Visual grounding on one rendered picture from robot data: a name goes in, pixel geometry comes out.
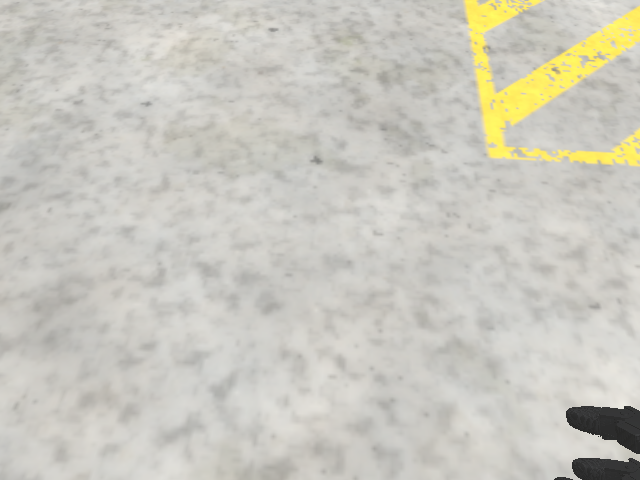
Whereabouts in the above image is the robot right hand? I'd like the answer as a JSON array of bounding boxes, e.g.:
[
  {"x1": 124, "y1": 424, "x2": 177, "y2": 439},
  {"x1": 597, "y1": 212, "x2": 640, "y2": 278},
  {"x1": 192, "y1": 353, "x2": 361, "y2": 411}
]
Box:
[{"x1": 554, "y1": 406, "x2": 640, "y2": 480}]

